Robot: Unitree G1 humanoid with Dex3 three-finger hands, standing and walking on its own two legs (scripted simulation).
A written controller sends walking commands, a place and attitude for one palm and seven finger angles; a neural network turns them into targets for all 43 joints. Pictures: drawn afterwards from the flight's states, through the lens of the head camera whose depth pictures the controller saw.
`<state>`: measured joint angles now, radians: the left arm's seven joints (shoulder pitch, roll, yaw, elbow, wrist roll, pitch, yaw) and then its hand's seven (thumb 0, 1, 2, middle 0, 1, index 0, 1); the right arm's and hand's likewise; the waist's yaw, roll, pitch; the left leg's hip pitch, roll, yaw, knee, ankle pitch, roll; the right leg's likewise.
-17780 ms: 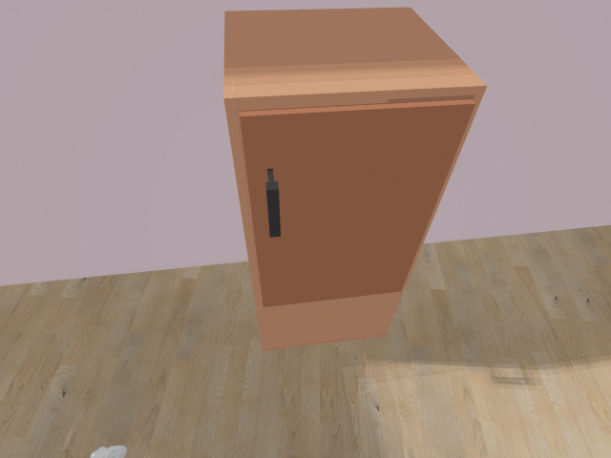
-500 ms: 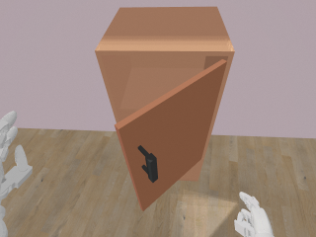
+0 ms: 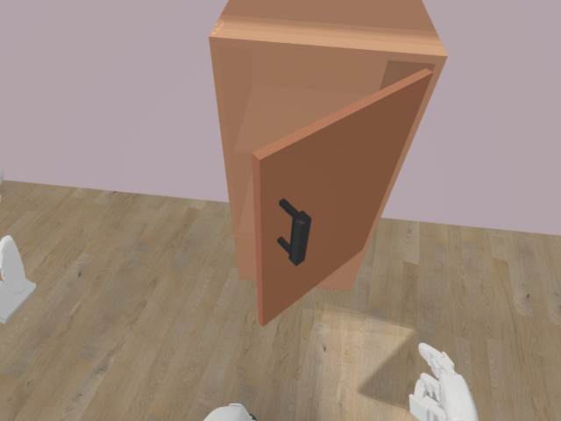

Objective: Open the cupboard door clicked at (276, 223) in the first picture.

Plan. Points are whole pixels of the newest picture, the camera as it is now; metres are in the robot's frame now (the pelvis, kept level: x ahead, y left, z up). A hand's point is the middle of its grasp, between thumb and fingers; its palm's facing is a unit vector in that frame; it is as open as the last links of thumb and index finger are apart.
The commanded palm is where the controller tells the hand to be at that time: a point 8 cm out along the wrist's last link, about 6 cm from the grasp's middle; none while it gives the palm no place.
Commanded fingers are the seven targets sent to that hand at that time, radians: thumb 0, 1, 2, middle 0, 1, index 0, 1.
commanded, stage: step back with the hand held close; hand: left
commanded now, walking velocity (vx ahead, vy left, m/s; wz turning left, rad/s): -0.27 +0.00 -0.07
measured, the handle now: (291, 232) +0.41 +0.00 +0.00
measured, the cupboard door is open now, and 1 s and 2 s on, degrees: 45 45 45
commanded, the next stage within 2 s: stop stepping back and stand still in 0.36 s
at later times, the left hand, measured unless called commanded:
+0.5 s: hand out of the picture +0.11 +0.24 +0.19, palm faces +0.37 -0.85 -0.39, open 7.4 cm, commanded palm +0.04 +0.29 +0.19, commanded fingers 0.00 0.90 0.90 -0.20 -0.30 -0.20 -0.30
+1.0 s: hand out of the picture +0.04 +0.19 +0.17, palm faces +0.30 -0.83 -0.47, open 7.4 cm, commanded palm -0.03 +0.26 +0.19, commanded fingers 0.00 0.90 0.90 -0.20 -0.30 -0.20 -0.30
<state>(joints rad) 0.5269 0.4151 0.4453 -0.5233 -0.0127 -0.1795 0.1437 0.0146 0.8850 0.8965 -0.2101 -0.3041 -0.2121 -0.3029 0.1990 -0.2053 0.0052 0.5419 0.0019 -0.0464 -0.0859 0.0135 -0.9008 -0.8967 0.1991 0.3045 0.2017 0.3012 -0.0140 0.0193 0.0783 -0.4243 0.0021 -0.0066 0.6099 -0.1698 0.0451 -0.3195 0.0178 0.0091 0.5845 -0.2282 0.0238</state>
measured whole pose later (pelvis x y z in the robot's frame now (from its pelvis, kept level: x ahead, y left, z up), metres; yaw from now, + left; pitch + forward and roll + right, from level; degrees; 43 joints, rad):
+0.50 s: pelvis -0.11 +0.00 +0.01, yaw -3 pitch +4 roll -4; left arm 0.52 0.42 0.42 -0.64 -0.06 -0.18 0.17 0.02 0.89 0.90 -0.20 -0.30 -0.21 -0.30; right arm 0.15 -0.14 0.02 0.63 -0.03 -0.14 -0.04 0.01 -0.90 -0.90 0.20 0.30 0.20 0.30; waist 0.00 -0.01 -0.01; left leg -0.48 0.07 0.03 0.34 0.06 0.03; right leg -0.22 0.07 -0.01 0.77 -0.53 0.00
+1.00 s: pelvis -0.19 -0.03 +0.00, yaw -4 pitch -3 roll +1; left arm 0.55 0.41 0.38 -0.46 -0.03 -0.17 0.15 0.02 0.89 0.90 -0.21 -0.30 -0.21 -0.30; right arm 0.26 -0.21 0.00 0.62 -0.01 -0.12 -0.07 0.01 -0.90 -0.90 0.20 0.30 0.20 0.30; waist -0.08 -0.01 0.00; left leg -0.35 -0.02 0.02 0.60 -0.27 0.01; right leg -0.24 0.01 -0.06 0.62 -0.33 -0.05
